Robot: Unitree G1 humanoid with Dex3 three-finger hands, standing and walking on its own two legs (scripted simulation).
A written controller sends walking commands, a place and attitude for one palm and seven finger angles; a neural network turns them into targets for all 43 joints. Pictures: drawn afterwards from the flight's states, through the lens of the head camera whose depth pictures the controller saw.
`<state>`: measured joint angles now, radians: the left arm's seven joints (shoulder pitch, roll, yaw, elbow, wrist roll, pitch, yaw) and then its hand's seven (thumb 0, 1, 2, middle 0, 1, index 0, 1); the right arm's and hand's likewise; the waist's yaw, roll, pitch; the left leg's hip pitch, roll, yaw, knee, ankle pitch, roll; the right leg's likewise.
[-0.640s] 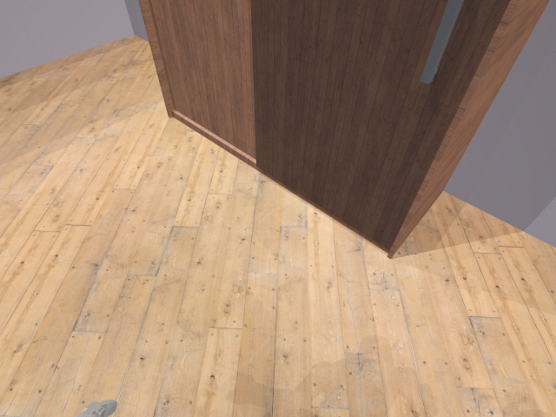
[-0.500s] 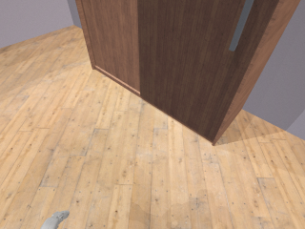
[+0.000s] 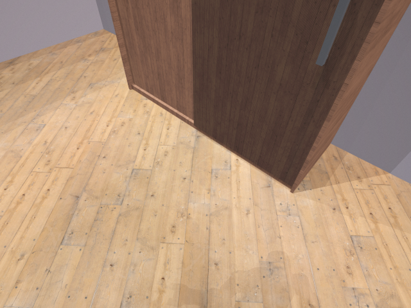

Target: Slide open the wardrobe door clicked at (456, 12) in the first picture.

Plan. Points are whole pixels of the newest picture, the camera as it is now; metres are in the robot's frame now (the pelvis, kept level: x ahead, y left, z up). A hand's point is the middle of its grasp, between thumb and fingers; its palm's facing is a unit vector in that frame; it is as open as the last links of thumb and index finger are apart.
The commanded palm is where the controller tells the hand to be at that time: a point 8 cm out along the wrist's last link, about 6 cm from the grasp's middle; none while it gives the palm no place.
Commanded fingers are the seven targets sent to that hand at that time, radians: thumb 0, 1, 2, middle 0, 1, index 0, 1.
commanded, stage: stand and wait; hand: right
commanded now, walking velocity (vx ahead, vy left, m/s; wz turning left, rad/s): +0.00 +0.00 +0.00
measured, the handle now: (335, 27) +0.94 -0.39 +0.15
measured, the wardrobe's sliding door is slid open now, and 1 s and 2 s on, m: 0.00 0.00 0.00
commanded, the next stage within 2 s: look at it before walking up in 0.18 s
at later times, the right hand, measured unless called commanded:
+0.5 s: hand out of the picture +0.06 -0.25 -0.15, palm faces -0.02 +0.94 -0.33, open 7.4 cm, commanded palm none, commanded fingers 0.00 -0.90 -0.90 0.20 0.30 0.20 0.30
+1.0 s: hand out of the picture +0.05 -0.25 -0.16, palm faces -0.02 +0.95 -0.32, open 7.4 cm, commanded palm none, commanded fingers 0.00 -0.90 -0.90 0.20 0.30 0.20 0.30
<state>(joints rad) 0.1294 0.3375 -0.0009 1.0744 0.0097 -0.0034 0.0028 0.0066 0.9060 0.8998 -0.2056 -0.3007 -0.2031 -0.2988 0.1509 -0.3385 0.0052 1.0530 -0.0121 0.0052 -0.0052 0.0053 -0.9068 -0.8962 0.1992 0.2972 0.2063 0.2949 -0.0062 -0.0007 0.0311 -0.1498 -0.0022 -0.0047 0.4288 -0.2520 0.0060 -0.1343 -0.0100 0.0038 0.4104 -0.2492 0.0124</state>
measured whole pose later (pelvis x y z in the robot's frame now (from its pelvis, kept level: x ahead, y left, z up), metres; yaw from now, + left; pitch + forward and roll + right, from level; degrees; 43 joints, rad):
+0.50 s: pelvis -0.02 +0.00 +0.00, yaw +0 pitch -2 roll +0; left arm 0.14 0.33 0.00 1.11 0.01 -0.01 0.00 0.01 0.91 0.90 -0.21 -0.30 -0.20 -0.30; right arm 0.14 -0.34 0.01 1.08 -0.01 0.00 0.00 0.00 -0.91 -0.90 0.20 0.30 0.21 0.29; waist 0.00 0.00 0.02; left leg -0.15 -0.01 -0.01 0.38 -0.20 0.01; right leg -0.13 -0.01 0.00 0.37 -0.21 0.01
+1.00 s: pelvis -0.01 -0.01 +0.00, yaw +1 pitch -1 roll +0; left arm 0.13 0.31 0.00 1.11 0.01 -0.01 0.00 0.01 0.91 0.90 -0.20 -0.30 -0.20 -0.30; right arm 0.17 -0.33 0.00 1.09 -0.02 0.01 -0.01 0.00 -0.91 -0.90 0.20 0.30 0.20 0.29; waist -0.02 0.01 0.01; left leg -0.16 0.00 -0.02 0.40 -0.22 -0.01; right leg -0.14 -0.01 -0.02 0.40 -0.23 0.00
